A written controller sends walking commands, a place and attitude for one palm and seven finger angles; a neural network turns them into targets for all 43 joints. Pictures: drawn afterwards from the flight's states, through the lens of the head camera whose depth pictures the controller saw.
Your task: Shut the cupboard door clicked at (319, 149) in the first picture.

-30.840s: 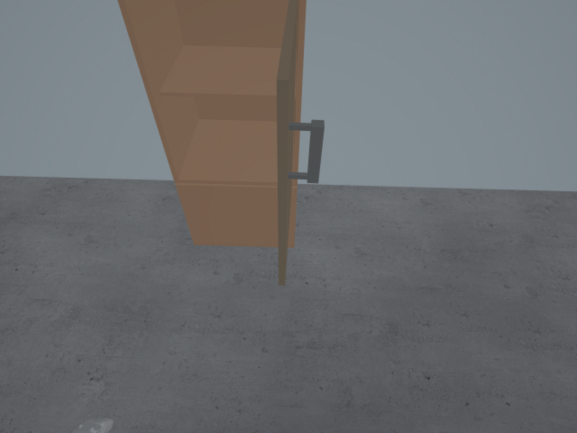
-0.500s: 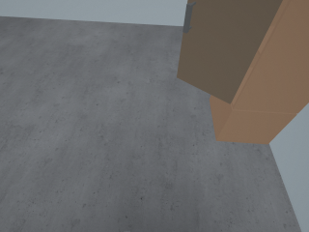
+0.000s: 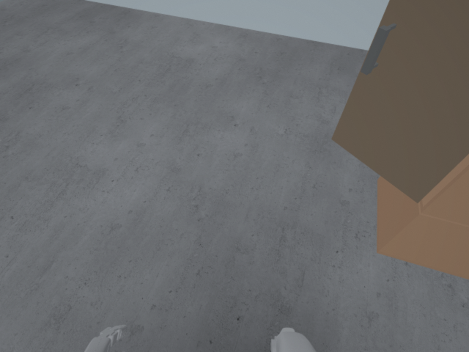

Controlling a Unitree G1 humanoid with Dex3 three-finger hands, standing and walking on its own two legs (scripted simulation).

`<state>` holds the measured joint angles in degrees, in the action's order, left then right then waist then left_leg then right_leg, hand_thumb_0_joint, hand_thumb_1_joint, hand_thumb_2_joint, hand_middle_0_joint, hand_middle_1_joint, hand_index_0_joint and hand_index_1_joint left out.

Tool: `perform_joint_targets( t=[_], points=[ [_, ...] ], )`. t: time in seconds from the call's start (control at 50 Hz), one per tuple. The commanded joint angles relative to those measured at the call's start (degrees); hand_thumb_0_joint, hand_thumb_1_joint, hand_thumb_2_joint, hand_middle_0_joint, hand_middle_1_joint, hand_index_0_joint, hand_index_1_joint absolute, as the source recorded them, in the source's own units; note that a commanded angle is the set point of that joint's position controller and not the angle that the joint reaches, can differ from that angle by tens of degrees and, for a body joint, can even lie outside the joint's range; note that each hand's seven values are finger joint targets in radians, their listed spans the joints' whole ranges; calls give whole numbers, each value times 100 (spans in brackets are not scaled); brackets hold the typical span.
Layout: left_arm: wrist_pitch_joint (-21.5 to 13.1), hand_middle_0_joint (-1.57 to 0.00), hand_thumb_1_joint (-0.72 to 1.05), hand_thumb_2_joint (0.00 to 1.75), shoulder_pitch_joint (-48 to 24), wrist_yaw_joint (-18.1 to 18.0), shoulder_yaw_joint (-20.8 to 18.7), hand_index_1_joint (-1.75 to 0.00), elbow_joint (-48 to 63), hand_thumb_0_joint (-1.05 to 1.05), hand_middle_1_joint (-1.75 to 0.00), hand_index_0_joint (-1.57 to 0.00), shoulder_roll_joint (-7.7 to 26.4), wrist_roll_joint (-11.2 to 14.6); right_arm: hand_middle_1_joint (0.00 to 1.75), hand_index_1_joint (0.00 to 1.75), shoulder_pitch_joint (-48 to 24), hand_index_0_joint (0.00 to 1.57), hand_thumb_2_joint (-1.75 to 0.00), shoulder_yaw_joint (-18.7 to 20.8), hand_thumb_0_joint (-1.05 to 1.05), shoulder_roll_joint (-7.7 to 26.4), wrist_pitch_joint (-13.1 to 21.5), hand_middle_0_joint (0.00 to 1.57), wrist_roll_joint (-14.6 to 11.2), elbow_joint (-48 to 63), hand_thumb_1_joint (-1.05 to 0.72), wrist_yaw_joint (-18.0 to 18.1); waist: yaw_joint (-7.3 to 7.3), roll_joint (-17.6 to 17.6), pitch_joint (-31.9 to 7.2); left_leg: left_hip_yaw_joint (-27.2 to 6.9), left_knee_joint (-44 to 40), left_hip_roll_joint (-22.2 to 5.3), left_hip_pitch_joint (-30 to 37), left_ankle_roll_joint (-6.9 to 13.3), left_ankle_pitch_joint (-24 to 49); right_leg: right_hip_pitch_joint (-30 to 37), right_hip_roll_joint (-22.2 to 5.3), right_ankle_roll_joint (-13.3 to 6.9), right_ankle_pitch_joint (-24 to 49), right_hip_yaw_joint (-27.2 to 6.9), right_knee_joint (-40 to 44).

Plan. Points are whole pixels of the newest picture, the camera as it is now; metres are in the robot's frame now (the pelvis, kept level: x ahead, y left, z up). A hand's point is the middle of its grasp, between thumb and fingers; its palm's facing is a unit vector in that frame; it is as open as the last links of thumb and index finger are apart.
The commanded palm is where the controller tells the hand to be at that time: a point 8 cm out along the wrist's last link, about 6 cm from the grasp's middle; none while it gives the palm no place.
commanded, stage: walk to a spot facing it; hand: left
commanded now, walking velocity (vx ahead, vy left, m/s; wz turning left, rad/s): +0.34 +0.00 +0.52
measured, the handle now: (379, 49) +0.88 -0.41 +0.04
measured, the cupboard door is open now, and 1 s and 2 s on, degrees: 56 56 56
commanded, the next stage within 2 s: turn to face it in 0.46 s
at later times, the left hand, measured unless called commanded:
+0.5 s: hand out of the picture +0.08 +0.16 -0.18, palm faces +0.38 -0.89 -0.24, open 7.3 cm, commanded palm none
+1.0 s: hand (145, 292) +0.26 +0.20 -0.18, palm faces +0.31 -0.93 -0.20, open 7.3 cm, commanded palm none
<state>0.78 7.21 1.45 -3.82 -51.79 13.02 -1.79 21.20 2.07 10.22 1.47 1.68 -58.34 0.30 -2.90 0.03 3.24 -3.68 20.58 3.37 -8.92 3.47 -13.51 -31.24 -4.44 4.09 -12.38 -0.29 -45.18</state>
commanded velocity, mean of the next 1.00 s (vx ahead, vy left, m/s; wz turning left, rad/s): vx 0.07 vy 0.00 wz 0.03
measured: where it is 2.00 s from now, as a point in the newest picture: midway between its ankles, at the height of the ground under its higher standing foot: (218, 318)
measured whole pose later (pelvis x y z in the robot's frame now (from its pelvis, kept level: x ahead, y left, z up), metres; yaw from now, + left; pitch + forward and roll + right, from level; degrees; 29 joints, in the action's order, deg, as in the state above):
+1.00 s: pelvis +0.28 +0.02 -0.01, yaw +14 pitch +2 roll +0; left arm 1.9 14.9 -0.5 -2.7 -55.3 8.5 -1.9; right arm 8.8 2.0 10.7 -2.5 0.3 -54.9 1.0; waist 1.9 0.3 3.9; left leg 2.9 48.4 0.4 -21.4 -1.1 -28.7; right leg -18.3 -0.2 1.0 -14.7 -4.1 -31.1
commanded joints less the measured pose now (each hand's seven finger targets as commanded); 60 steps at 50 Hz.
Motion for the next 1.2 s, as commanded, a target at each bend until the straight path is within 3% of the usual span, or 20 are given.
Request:
perform_joint_targets(
  t=[0.0,0.06,0.08,0.1,0.14,0.18,0.32,0.44,0.46,0.48,0.5,0.52,0.62,0.76,0.86,0.98,1.02,1.06,1.08,1.18],
  points=[
    [-239,-20,90,90,-464,11,-102,-30,650,0,-30,-20,421,18,30,30,110,20,-90,299,0,1126,73,20,-3,287,-90,57,41,800,24,-1448,-642,-1366,-96,759,-259,436,266,-47,-41,227,815],
    [-361,-20,90,90,1014,-66,-264,-30,209,0,-30,-20,833,-9,30,30,-206,20,-90,282,0,933,73,20,-91,386,-90,25,734,-105,-444,-853,1012,-710,-1799,301,-397,3493,-34,-262,-158,-276,2168],
    [-425,-20,90,90,1735,-152,-416,-30,91,0,-30,-20,1552,-87,30,30,15,20,-90,205,0,499,122,20,-138,539,-90,-8,984,-1900,-1107,32,3092,155,-2912,-92,-1692,4692,-1844,-840,-1607,-2544,2983],
    [-337,-20,90,90,1820,-176,-388,-30,51,0,-30,-20,1525,9,30,30,-180,20,-90,271,0,698,86,20,-42,683,-90,-19,893,-1565,-843,79,4428,-2,-3186,-123,-2214,4011,-2366,-1117,-2549,-3212,3519],
    [-334,-20,90,90,927,-249,-318,-30,238,0,-30,-20,979,-6,30,30,-242,20,-90,281,0,618,35,20,6,640,-90,-67,427,-1385,-322,4,5262,-585,-3296,-145,-1287,2818,-2156,-1181,-3122,-2684,3549],
    [-407,-20,90,90,737,-246,-168,-30,228,0,-30,-20,500,-8,30,30,-582,20,-90,234,0,508,-40,20,24,586,-90,-153,303,-787,-63,102,5035,-831,-2930,-290,-557,2241,-1605,-996,-1004,-965,3361],
    [-509,-20,90,90,1342,-275,-106,-30,-93,0,-30,-20,485,7,30,30,-1317,20,-90,104,0,228,-225,20,-28,958,-90,-305,312,-917,-98,828,3334,-733,-2804,-440,-167,2924,-1362,-847,3275,874,2764],
    [-418,-20,90,90,1222,-293,-206,-30,58,0,-30,-20,1028,20,30,30,-1187,20,-90,121,0,651,-187,20,-28,1169,-90,-313,83,-832,-502,1203,1546,-308,-1099,-187,67,2988,-1545,-682,4274,1293,1375],
    [-382,-20,90,90,1141,-289,-231,-30,134,0,-30,-20,1121,57,30,30,-690,20,-90,180,0,892,-178,20,-8,1065,-90,-290,-205,-640,-802,1206,1084,-232,-178,-149,589,2613,-1445,-540,3736,1465,549],
    [-335,-20,90,90,1202,-263,-222,-30,251,0,-30,-20,1024,96,30,30,-142,20,-90,313,0,1449,-147,20,44,991,-90,-238,-456,296,-1318,219,931,-1049,1235,200,2079,1481,-1086,-276,1835,1534,-848],
    [-294,-20,90,90,1338,-218,-117,-30,463,0,-30,-20,655,160,30,30,297,20,-90,465,0,2179,-122,20,38,957,-90,-175,-542,1780,-1855,-2223,746,-2903,2147,1206,4699,-139,-125,31,-2724,1194,-2692],
    [-230,-20,90,90,1082,-295,-112,-30,663,0,-30,-20,790,100,30,30,458,20,-90,427,0,2283,-187,20,-57,892,-90,-130,-591,717,-1841,-2178,614,-3057,1730,1413,4138,-125,-118,-102,-2758,337,-3026],
    [25,-20,90,90,1411,-243,-20,-30,83,0,-30,-20,353,35,30,30,-1353,20,-90,71,0,1129,-85,20,-16,1252,-90,101,308,809,-786,-596,-164,-1900,-479,668,1417,430,-232,-76,-1257,81,-1912],
    [76,-20,90,90,1627,-170,85,-30,-288,0,-30,-20,183,5,30,30,-1643,20,-90,113,0,1056,-251,20,-51,803,-90,87,584,543,-174,131,-99,-1687,-1436,253,-1080,1912,294,-208,-192,373,960],
    [-43,-20,90,90,1029,-196,-152,-30,47,0,-30,-20,1157,-22,30,30,-1333,20,-90,135,0,493,-379,20,-95,915,-90,33,401,-1724,-115,851,2632,-323,-1260,-464,-1671,1049,-1218,-1328,110,-2576,3189],
    [15,-20,90,90,1006,-337,-354,-30,-28,0,-30,-20,939,0,30,30,-1155,20,-90,102,0,424,-166,20,-197,850,-90,171,478,-853,-1108,443,1796,-415,-1706,-557,-1336,3297,-851,-1385,4059,-1781,1651],
    [74,-20,90,90,707,-312,-329,-30,16,0,-30,-20,834,90,30,30,-670,20,-90,103,0,473,-128,20,-178,685,-90,213,214,-697,-1033,536,270,-431,-352,-567,152,2292,-490,-989,3157,-1573,1372],
    [113,-20,90,90,679,-202,-207,-30,254,0,-30,-20,317,148,30,30,-553,20,-90,238,0,1242,-76,20,-48,743,-90,251,241,1436,-899,-966,-184,-2296,770,180,2284,480,588,-340,-500,-481,317],
    [123,-20,90,90,488,-192,-193,-30,328,0,-30,-20,416,77,30,30,-423,20,-90,251,0,1276,-107,20,-3,739,-90,262,89,1396,-686,-1154,-172,-2809,657,655,2956,160,622,-257,-2077,-200,-773],
    [229,-20,90,90,-47,-31,-140,-30,365,0,-30,-20,380,72,30,30,-467,20,-90,217,0,1212,-136,20,31,752,-90,302,148,939,-349,165,355,-2251,922,521,4276,-48,329,-199,-1586,91,-1183]
  ],
)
